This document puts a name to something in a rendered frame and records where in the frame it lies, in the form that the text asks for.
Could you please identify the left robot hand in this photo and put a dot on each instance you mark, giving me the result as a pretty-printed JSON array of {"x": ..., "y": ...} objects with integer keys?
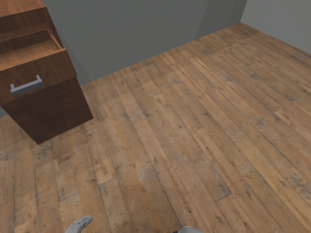
[{"x": 79, "y": 224}]

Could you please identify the drawer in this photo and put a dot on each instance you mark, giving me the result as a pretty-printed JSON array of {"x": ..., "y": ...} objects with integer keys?
[{"x": 24, "y": 57}]

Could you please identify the cabinet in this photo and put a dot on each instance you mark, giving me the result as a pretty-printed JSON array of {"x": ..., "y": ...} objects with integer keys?
[{"x": 51, "y": 111}]

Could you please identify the handle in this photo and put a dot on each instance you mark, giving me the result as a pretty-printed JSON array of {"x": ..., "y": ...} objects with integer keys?
[{"x": 26, "y": 87}]

